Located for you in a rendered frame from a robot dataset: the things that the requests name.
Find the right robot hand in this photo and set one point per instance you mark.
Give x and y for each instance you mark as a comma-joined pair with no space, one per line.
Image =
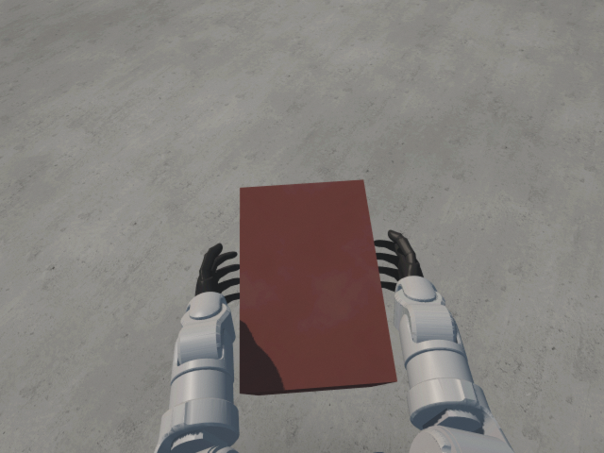
405,260

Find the carton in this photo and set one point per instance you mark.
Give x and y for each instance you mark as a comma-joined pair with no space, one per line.
312,313

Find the left robot hand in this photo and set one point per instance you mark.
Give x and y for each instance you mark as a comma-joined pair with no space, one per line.
209,276

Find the left robot forearm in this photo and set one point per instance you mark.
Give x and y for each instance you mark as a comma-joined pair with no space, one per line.
201,411

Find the right robot forearm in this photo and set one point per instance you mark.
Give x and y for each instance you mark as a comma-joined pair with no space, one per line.
442,390

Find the right robot upper arm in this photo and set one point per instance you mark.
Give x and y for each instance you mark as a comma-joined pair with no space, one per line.
440,439

